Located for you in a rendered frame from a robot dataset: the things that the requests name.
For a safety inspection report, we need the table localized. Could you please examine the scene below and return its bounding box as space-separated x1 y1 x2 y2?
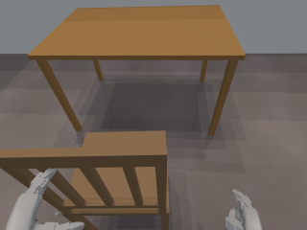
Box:
27 5 246 136

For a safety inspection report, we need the chair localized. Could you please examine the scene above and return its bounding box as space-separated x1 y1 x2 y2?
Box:
0 130 170 230

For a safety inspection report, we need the robot right hand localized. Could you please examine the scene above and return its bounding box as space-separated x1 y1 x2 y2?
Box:
225 189 263 230

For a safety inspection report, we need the robot left hand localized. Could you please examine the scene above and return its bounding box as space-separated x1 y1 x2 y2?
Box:
5 168 85 230

